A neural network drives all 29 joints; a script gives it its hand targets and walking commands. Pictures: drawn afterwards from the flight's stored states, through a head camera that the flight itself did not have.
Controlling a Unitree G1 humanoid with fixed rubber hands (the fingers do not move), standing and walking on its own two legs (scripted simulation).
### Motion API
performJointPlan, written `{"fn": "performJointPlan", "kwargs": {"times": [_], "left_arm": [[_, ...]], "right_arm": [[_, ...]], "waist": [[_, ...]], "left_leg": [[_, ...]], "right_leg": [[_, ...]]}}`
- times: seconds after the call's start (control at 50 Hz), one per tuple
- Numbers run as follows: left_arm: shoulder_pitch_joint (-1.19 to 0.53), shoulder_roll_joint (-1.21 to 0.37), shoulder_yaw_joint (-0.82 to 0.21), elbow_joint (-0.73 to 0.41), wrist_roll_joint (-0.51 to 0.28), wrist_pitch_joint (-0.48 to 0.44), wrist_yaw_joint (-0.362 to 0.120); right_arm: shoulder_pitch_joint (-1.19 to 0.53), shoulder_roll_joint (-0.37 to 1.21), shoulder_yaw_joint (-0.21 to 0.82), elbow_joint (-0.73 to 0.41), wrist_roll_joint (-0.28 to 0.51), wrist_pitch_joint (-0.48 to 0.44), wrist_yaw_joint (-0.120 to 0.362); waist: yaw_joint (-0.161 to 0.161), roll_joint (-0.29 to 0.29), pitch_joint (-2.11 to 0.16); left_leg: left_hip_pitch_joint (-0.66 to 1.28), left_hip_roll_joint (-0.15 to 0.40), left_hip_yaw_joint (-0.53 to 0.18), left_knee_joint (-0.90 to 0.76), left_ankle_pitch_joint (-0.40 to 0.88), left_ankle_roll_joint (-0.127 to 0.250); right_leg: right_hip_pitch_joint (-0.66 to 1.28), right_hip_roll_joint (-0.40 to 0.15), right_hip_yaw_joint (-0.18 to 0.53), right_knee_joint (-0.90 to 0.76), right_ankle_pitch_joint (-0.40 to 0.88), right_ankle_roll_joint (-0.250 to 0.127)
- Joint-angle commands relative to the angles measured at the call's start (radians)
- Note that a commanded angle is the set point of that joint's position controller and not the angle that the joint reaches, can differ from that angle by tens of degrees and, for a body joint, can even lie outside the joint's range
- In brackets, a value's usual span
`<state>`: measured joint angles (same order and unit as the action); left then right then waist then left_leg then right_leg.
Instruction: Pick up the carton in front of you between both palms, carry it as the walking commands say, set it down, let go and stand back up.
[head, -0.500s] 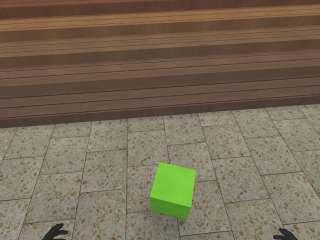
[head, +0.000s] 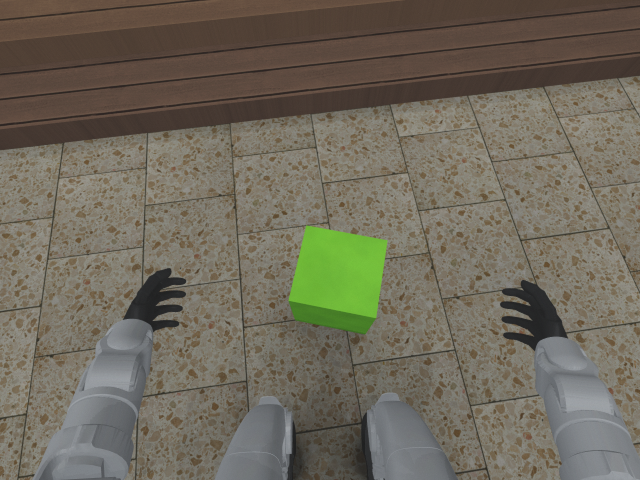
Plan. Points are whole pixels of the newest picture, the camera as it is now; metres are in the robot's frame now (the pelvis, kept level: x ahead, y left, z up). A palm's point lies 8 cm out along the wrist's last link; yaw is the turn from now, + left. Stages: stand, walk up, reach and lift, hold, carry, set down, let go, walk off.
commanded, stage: reach and lift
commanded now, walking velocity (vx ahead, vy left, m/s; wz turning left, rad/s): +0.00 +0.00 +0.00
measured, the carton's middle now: (337, 283) +0.49 -0.04 -0.60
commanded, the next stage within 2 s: none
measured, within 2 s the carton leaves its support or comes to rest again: neither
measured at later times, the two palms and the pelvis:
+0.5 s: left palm (219, 213) +0.48 +0.18 -0.14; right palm (478, 251) +0.40 -0.24 -0.14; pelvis -0.07 +0.01 -0.06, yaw +0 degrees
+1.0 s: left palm (258, 222) +0.53 +0.14 -0.28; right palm (443, 255) +0.44 -0.23 -0.27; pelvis -0.03 +0.01 -0.13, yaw -3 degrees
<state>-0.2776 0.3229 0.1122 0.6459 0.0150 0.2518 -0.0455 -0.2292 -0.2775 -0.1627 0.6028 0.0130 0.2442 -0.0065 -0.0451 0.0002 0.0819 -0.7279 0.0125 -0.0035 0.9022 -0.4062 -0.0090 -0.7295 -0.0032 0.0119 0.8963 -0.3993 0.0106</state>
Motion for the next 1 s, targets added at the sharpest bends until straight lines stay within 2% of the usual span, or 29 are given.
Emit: {"fn": "performJointPlan", "kwargs": {"times": [0.0,0.04,0.14,0.3,0.4,0.52,0.58,0.66,0.74,0.8,0.9,0.98], "left_arm": [[-0.174,0.14,0.028,-0.034,-0.021,-0.002,0.013],[-0.285,0.139,0.028,-0.016,-0.031,0.002,0.015],[-0.577,0.162,0.031,0.045,-0.044,0.02,0.015],[-1.021,0.201,0.052,0.204,-0.029,0.057,0.002],[-1.221,0.209,0.084,0.301,0.007,0.041,-0.011],[-1.39,0.202,0.126,0.339,0.064,0.004,-0.021],[-1.432,0.192,0.146,0.327,0.095,-0.011,-0.02],[-1.404,0.157,0.168,0.276,0.129,-0.032,-0.013],[-1.335,0.083,0.192,0.255,0.152,-0.067,-0.007],[-1.286,0.043,0.216,0.26,0.178,-0.097,-0.002],[-1.243,0.035,0.218,0.297,0.183,-0.129,0.022],[-1.247,0.067,0.189,0.317,0.152,-0.141,0.052]], "right_arm": [[-0.141,-0.128,-0.044,-0.049,0.024,-0.007,-0.024],[-0.238,-0.124,-0.054,-0.039,0.035,-0.007,-0.032],[-0.492,-0.114,-0.081,-0.011,0.051,0.009,-0.049],[-0.87,-0.103,-0.143,0.067,0.047,0.05,-0.077],[-1.04,-0.072,-0.207,0.116,0.008,0.036,-0.087],[-1.173,-0.032,-0.289,0.107,-0.047,0.001,-0.087],[-1.19,-0.01,-0.319,0.083,-0.066,-0.017,-0.083],[-1.128,0.016,-0.342,0.031,-0.082,-0.046,-0.072],[-1.056,0.062,-0.366,0.026,-0.102,-0.094,-0.053],[-1.031,0.092,-0.388,0.049,-0.125,-0.13,-0.045],[-1.018,0.115,-0.407,0.122,-0.144,-0.162,-0.045],[-1.034,0.099,-0.376,0.15,-0.114,-0.17,-0.059]], "waist": [[-0.01,0.015,-0.542],[-0.017,0.022,-0.576],[-0.036,0.035,-0.659],[-0.07,0.066,-0.809],[-0.09,0.074,-0.881],[-0.116,0.096,-0.978],[-0.122,0.116,-1.064],[-0.127,0.149,-1.222],[-0.123,0.175,-1.201],[-0.114,0.17,-1.14],[-0.095,0.126,-1.034],[-0.077,0.101,-1.064]], "left_leg": [[0.168,-0.054,-0.013,0.01,0.529,-0.018],[0.137,-0.052,-0.018,0.023,0.5,-0.016],[0.048,-0.05,-0.016,0.03,0.326,-0.012],[-0.069,-0.057,0.002,0.027,0.087,-0.011],[-0.127,-0.07,0.008,0.045,0.071,-0.016],[-0.16,-0.086,0.011,0.086,0.174,-0.019],[-0.122,-0.094,0.006,0.115,0.307,-0.016],[-0.013,-0.099,-0.013,0.157,0.594,-0.012],[-0.02,-0.08,-0.042,0.207,0.824,-0.011],[-0.166,-0.074,-0.041,0.246,0.801,-0.018],[-0.534,-0.086,-0.017,0.372,0.56,-0.015],[-0.701,-0.091,-0.007,0.51,0.517,-0.022]], "right_leg": [[0.07,0.046,-0.007,-0.012,0.554,0.04],[0.001,0.047,-0.016,-0.002,0.499,0.041],[-0.107,0.038,-0.037,0.002,0.337,0.043],[-0.213,0.04,-0.075,0.013,0.121,0.055],[-0.266,0.048,-0.094,0.037,0.106,0.059],[-0.307,0.061,-0.11,0.075,0.211,0.061],[-0.319,0.071,-0.114,0.091,0.317,0.059],[-0.324,0.086,-0.114,0.111,0.532,0.05],[-0.457,0.083,-0.106,0.132,0.663,0.049],[-0.529,0.077,-0.096,0.174,0.675,0.056],[-0.626,0.071,-0.08,0.338,0.562,0.073],[-0.657,0.073,-0.073,0.491,0.584,0.081]]}}
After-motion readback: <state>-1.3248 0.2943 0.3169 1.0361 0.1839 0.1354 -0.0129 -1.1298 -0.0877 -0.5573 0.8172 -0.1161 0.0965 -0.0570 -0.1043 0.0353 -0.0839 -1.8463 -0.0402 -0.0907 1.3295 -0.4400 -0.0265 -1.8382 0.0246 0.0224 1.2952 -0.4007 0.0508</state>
